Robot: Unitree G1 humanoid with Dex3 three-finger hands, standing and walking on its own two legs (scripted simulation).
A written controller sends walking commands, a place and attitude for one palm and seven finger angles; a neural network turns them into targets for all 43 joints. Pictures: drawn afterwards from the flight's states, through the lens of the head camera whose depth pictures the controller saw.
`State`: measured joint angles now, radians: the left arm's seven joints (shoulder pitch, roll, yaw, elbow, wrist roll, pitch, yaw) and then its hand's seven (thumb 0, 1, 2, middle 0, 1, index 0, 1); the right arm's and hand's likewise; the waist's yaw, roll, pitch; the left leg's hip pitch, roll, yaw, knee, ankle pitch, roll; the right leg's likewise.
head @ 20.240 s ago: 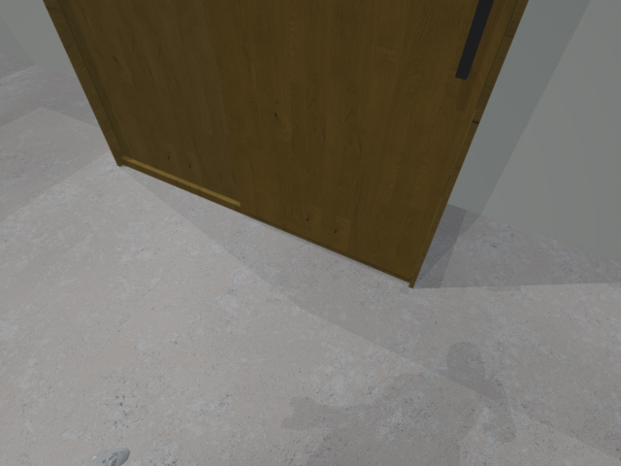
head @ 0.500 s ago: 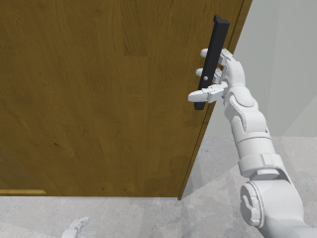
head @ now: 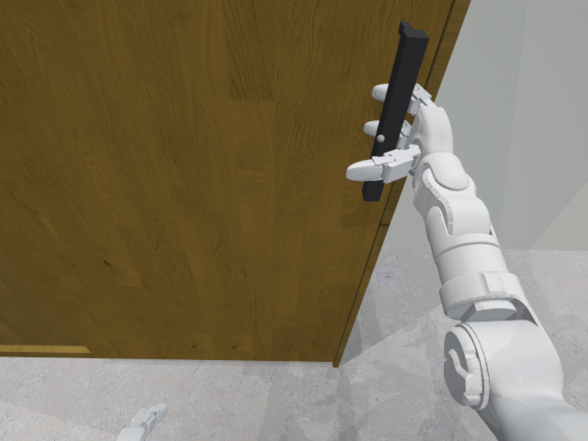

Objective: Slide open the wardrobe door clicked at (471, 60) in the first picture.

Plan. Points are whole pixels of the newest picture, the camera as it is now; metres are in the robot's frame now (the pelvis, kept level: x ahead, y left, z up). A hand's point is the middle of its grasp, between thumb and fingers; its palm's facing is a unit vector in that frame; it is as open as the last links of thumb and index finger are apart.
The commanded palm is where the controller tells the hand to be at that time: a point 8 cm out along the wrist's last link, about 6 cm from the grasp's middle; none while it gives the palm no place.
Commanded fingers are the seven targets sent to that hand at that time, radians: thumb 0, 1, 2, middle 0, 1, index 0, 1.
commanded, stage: grip the handle and tug to test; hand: right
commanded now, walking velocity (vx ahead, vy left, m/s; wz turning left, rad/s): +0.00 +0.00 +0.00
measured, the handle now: (386, 121) +0.50 -0.07 +0.21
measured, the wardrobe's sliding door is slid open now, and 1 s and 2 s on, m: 0.00 0.00 0.00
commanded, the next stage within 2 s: tug the door sideways, standing still in 1.50 s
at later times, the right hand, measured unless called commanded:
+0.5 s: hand (389, 142) +0.44 -0.07 +0.22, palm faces -0.10 +0.99 +0.01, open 9.9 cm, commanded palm +0.42 -0.12 +0.22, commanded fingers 0.00 -0.53 -0.74 0.41 1.35 0.41 1.35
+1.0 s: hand (385, 142) +0.44 -0.06 +0.22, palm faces -0.10 +1.00 +0.01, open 6.8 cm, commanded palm +0.42 -0.11 +0.22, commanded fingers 0.00 -0.90 -0.90 0.45 1.40 0.45 1.40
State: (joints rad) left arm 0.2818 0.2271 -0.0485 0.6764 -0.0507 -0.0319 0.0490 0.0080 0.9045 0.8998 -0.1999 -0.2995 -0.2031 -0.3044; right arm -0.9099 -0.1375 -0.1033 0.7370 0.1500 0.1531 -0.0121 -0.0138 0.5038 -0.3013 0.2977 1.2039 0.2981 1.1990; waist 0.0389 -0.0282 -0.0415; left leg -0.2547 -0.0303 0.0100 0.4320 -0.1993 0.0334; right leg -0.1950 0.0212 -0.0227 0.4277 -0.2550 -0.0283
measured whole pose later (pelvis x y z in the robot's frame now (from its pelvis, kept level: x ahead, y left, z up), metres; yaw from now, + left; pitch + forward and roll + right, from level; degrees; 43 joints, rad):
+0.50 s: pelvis +0.00 +0.00 +0.00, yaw +0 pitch +1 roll +0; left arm 0.25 0.23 -0.05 0.67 -0.05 -0.03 0.05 0.01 0.90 0.90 -0.20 -0.30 -0.20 -0.30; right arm -0.87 -0.14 -0.09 0.67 0.16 0.19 0.00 -0.01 -0.08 -0.55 0.36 1.29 0.36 1.28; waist 0.03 -0.03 -0.05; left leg -0.24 -0.03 0.02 0.43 -0.20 0.03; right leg -0.19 0.02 -0.02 0.43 -0.26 -0.03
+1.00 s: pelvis +0.01 +0.00 +0.00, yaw -1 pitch +1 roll +0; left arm 0.25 0.23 -0.05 0.67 -0.05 -0.02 0.05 0.01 0.90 0.90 -0.20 -0.30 -0.20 -0.30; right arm -0.85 -0.12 -0.08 0.63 0.16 0.22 -0.02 0.01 -0.57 -0.78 0.31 1.35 0.30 1.35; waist 0.02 -0.03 -0.05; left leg -0.23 -0.03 0.02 0.43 -0.21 0.03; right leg -0.17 0.03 -0.01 0.43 -0.26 -0.03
